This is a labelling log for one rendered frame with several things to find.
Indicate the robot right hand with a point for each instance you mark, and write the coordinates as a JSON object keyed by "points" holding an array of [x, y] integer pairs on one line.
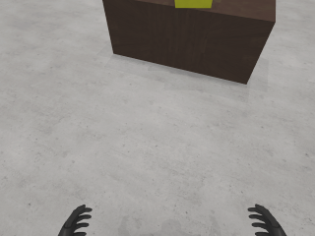
{"points": [[271, 224]]}

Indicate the pedestal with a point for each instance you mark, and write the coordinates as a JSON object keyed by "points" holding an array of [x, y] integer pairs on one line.
{"points": [[224, 41]]}

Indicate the robot left hand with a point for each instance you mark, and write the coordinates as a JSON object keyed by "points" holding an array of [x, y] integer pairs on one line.
{"points": [[69, 227]]}

